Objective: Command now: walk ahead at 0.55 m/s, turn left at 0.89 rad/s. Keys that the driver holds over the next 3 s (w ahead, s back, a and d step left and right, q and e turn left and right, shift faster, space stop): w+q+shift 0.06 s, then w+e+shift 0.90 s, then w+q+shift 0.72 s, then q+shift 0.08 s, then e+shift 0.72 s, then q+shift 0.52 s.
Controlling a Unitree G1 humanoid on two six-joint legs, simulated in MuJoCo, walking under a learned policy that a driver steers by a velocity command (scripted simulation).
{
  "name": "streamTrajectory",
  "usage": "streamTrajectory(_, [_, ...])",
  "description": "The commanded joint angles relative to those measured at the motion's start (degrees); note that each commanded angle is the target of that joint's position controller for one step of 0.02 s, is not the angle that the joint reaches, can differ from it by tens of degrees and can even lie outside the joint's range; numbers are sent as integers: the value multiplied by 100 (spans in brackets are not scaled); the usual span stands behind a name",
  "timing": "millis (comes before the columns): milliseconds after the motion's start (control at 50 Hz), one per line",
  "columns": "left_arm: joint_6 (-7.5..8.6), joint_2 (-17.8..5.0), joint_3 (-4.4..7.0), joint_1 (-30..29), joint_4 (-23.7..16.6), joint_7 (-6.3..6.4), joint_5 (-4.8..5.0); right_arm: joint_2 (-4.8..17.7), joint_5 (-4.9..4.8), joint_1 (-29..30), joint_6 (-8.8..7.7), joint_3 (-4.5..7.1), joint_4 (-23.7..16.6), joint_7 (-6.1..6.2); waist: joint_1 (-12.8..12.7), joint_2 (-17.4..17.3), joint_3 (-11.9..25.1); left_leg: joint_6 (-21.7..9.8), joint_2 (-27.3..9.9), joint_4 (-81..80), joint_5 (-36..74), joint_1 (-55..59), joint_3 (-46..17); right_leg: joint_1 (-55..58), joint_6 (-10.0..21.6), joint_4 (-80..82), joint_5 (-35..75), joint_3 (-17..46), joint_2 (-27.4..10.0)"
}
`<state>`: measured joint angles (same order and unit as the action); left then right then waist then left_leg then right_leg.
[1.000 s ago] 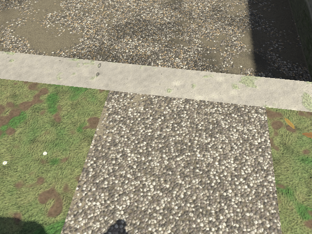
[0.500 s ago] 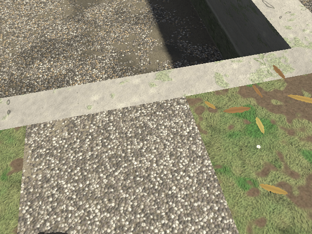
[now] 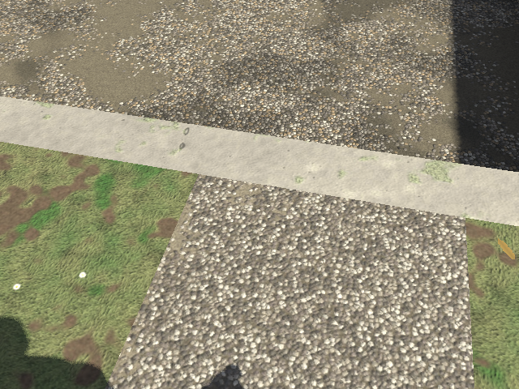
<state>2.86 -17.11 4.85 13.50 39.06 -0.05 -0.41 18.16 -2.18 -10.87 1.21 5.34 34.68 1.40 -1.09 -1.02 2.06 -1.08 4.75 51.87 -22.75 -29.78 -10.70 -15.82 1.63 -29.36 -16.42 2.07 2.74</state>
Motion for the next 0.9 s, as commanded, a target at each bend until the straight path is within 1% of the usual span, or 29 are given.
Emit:
streamTrajectory(20, [232,-698,159,-243,-518,110,64,771,103,200,-210,142,-535,-76,54,777,-440,96,-787,1778,545,-2689,161,1448,542,2004,-2580,2627,-2121])
streamTrajectory(60, [282,-698,108,23,-396,140,28,566,119,177,-234,80,-514,-139,-25,672,-507,169,-905,2405,1115,-2595,413,1202,363,2033,-1711,1626,-1782])
streamTrajectory(100, [372,-605,51,654,-121,53,-53,211,76,149,-300,-59,-472,-116,-136,501,-606,143,-814,2385,1515,-2457,255,942,539,2106,-1614,1372,-1614])
streamTrajectory(140, [374,-531,0,971,46,16,-64,141,20,379,-371,-111,-550,-112,-174,491,-880,185,-705,1984,1718,-2674,84,948,815,2239,-1518,1335,-1665])
streamTrajectory(180, [325,-573,-38,1007,143,18,8,194,89,628,-464,-135,-630,-160,-95,557,-967,267,-922,1320,2037,-2783,430,1130,1001,2395,-1140,1350,-1745])
streamTrajectory(220, [282,-617,-56,1130,210,31,98,129,138,1124,-576,-200,-734,-239,-295,655,-1022,378,-1041,402,2290,-2335,813,1042,1012,2488,-550,1122,-1695])
streamTrajectory(280, [231,-807,-46,1329,299,84,190,-18,13,1594,-743,-281,-859,-417,-467,830,-1044,456,-819,-953,2132,-1078,1047,752,955,2485,-30,836,-1653])
streamTrajectory(340, [159,-971,-17,1453,437,84,269,265,-52,1409,-838,-177,-821,-488,-248,1156,-970,322,-556,-1899,1456,109,1050,898,895,2198,192,944,-1800])
streamTrajectory(360, [136,-1019,-20,1448,498,78,215,451,-100,1031,-846,-89,-765,-462,46,1296,-774,181,-445,-2073,1080,729,1099,927,844,1735,1128,915,-1832])
streamTrajectory(380, [122,-949,-60,1355,515,70,132,732,-139,57,-834,71,-517,-388,638,1215,-191,-8,-345,-2184,998,2022,1158,694,690,486,2468,591,-1573])
streamTrajectory(400, [167,-727,-147,1162,328,60,15,1010,-94,-1318,-784,201,-232,-282,1361,986,842,-181,-1002,-1790,883,4195,591,-604,449,-1450,2198,403,-1270])
streamTrajectory(420, [301,284,-381,1613,2,52,39,1638,146,-2075,-722,297,-52,-246,1052,-1150,2096,-714,-2584,-2296,-1369,6161,-2077,-2580,174,-3808,-996,259,-465])
streamTrajectory(440, [425,42,-332,1524,-119,70,449,1397,264,-2182,-770,217,-66,-303,1077,-1821,2384,-979,-2974,-3658,-3153,5744,-3958,-3104,189,-4890,-1168,882,-392])
streamTrajectory(460, [385,-332,-201,906,-232,87,611,955,195,-1749,-784,89,26,-286,1013,-1509,1196,-822,-2883,-3807,-2716,5055,-3220,-3760,173,-5412,-727,667,-661])
streamTrajectory(480, [327,-330,-206,555,-274,80,512,657,173,-1521,-769,7,122,-265,926,-1044,533,-765,-2790,-3687,-1779,4349,-2252,-3877,181,-5447,-328,456,-936])
streamTrajectory(500, [256,-293,-187,439,-250,49,364,432,244,-1187,-755,-48,190,-258,682,-734,99,-713,-2516,-3736,-907,3575,-1482,-3583,156,-5149,69,428,-1123])
streamTrajectory(520, [146,-212,-156,506,-229,-9,327,178,323,-902,-770,-106,257,-254,414,-849,-179,-649,-2255,-3837,-270,2961,-794,-3223,130,-4948,313,482,-1265])
streamTrajectory(540, [25,-78,-161,546,-234,-70,363,5,317,-676,-782,-129,327,-241,239,-965,-343,-577,-2144,-3941,231,2627,-252,-3016,119,-4883,388,472,-1343])
streamTrajectory(580, [-181,75,-180,421,-278,-116,348,-70,242,-418,-813,-123,433,-212,62,-701,-690,-492,-2085,-4152,1083,2294,575,-3105,70,-4843,436,393,-1378])
streamTrajectory(660, [-224,-18,-206,-124,-541,-171,250,245,335,-243,-829,-64,560,-107,-94,-294,-1177,-468,-1898,-4524,1843,2003,1726,-3211,0,-3878,1441,157,-1250])
streamTrajectory(720, [-137,-124,-232,-856,-728,-353,227,637,279,-515,-810,16,701,-56,142,180,-1394,-306,-1826,-4696,2428,2451,2352,-2885,251,-2469,2096,-396,-1083])
streamTrajectory(740, [-100,-140,-234,-1038,-791,-417,234,800,275,-557,-783,45,730,-47,155,220,-1406,-246,-1832,-4605,3207,2623,2521,-2618,365,-2028,2134,-646,-945])
streamTrajectory(780, [-74,-404,-123,-997,-858,-455,295,1200,277,-684,-684,122,761,-21,-26,-112,-975,-178,-1882,-3881,6450,3216,2642,-1814,578,-1785,1818,-1232,-393])
streamTrajectory(800, [-110,-599,-28,-578,-816,-443,361,1405,240,-628,-598,171,731,-5,-342,-431,-644,-184,-1959,-3147,7940,3511,2655,-1350,680,-1842,1376,-1373,-148])
streamTrajectory(820, [-178,-890,121,297,-658,-419,396,1569,195,-438,-526,219,644,-19,-846,-678,-152,-242,-2039,-2001,8830,3434,2614,-349,834,-1919,937,-1374,28])
streamTrajectory(840, [-259,-1365,366,1629,-311,-358,358,1559,145,-199,-528,226,499,-41,-1457,-620,500,-275,-1959,-404,8657,2683,2417,1481,1069,-1671,822,-1131,153])
streamTrajectory(860, [-333,-1574,477,2322,5,-229,394,995,125,-109,-629,69,508,-75,-1634,245,413,-6,-1155,2007,4376,1198,2336,2900,1278,-1100,1022,-412,-18])
streamTrajectory(880, [-263,-1894,417,1513,-219,-210,245,-131,195,-931,-876,-261,119,-150,-243,2435,571,234,8,4404,-1008,-1179,1509,3900,2290,-292,5,2626,-995])
streamTrajectory(900, [-92,-1461,289,1381,-553,-243,133,320,96,-606,-1154,-306,-172,-193,-490,1703,1629,-42,-93,4432,-671,-1780,173,4113,2606,1127,-2219,4808,-1694])
